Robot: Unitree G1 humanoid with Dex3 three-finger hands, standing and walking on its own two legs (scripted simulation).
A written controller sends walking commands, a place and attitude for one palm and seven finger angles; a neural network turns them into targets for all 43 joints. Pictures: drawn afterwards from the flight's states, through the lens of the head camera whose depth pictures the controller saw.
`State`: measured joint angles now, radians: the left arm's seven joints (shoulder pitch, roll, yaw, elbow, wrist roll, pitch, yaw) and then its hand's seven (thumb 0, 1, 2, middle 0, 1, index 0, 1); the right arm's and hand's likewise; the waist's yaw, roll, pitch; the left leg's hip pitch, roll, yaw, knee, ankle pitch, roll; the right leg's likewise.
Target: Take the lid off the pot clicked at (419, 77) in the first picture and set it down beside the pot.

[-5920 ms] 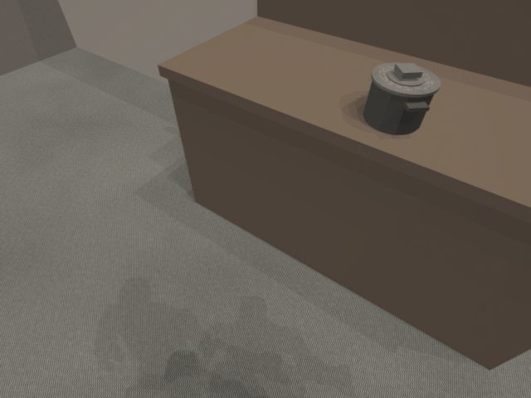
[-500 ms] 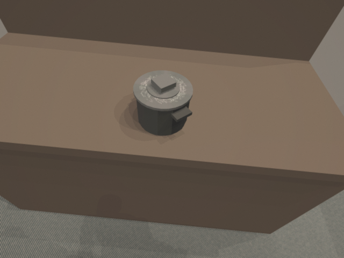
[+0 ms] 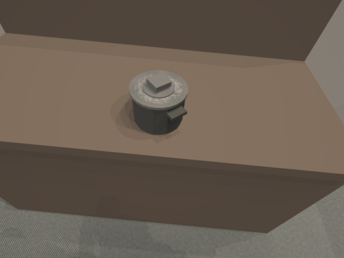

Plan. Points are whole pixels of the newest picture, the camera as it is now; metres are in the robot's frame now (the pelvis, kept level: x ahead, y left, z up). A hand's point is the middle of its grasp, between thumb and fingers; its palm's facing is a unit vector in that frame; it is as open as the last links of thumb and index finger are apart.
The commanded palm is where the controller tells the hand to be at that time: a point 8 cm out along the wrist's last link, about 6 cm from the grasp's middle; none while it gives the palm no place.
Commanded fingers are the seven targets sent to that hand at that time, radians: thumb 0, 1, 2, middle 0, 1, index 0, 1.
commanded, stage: lift the closed hand beside the body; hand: left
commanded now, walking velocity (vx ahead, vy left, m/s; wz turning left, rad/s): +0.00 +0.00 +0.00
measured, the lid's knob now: (158, 82) +0.54 +0.08 +0.11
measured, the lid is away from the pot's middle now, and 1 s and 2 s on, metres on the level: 0.00 0.00 0.00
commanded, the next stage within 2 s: raise the hand higher, near the body in 0.62 s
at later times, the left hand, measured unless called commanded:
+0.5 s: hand out of the picture +0.10 +0.19 -0.03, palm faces +0.28 -0.92 -0.29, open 3.6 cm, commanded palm +0.07 +0.24 +0.01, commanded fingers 0.00 0.90 0.90 -1.30 -1.50 -1.30 -1.50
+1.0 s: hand (65, 245) +0.14 +0.21 +0.04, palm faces +0.25 -0.87 -0.42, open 3.1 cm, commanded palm +0.09 +0.24 +0.08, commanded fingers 0.00 0.90 0.90 -1.30 -1.50 -1.30 -1.50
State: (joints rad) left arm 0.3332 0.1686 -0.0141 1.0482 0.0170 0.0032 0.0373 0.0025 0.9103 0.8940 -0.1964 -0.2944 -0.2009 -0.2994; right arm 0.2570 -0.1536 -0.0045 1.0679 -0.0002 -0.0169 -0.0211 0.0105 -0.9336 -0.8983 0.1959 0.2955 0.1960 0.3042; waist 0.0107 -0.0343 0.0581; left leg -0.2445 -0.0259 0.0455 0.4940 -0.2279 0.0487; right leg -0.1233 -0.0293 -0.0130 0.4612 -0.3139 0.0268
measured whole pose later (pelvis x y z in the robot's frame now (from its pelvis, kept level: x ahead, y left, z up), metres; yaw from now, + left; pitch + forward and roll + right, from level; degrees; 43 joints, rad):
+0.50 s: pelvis -0.02 -0.03 +0.00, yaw +2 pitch -3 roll -1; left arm 0.57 0.22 0.08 0.03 -0.02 -0.04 0.08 0.01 0.91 0.89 -0.92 -1.09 -0.93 -1.09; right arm 0.14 -0.24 0.00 0.53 0.02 -0.15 -0.05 0.01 -0.91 -0.90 0.20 0.30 0.20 0.30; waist 0.06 0.02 0.03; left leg -0.25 0.01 -0.01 0.48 -0.18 0.01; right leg -0.11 0.01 -0.06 0.44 -0.28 -0.01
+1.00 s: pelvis +0.01 -0.03 +0.00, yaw +0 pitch -3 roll +0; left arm 0.73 0.28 0.16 -0.25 -0.01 -0.05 0.07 0.01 0.90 0.89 -1.29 -1.49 -1.29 -1.50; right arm 0.21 -0.21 -0.01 0.62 0.01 -0.11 -0.07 0.02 -0.91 -0.90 0.20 0.30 0.20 0.30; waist 0.05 0.05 0.01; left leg -0.18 0.00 0.03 0.44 -0.22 0.01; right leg -0.05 0.00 -0.03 0.40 -0.31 -0.01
